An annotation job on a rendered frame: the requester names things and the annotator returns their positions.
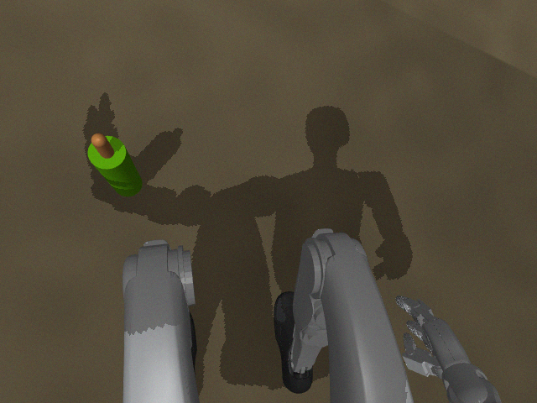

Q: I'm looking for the right robot hand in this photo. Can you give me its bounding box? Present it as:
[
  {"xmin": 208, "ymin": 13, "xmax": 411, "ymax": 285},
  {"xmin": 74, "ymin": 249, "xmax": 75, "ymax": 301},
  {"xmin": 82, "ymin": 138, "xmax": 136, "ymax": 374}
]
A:
[{"xmin": 395, "ymin": 296, "xmax": 471, "ymax": 379}]

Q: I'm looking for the right robot arm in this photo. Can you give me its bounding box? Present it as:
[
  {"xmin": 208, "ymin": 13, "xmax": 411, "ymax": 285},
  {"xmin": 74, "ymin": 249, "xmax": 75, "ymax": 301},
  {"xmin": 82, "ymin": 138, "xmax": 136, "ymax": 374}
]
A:
[{"xmin": 441, "ymin": 363, "xmax": 502, "ymax": 403}]

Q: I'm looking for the right robot foot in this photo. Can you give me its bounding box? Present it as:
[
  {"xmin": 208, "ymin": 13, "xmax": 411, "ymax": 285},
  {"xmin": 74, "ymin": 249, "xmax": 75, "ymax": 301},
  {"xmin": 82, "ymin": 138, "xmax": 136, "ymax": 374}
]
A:
[{"xmin": 274, "ymin": 291, "xmax": 313, "ymax": 394}]

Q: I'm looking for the bottle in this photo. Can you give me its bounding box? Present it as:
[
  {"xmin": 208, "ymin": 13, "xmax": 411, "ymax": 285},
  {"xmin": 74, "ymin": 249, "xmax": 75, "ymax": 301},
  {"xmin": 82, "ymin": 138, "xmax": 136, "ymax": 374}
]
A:
[{"xmin": 87, "ymin": 133, "xmax": 143, "ymax": 196}]

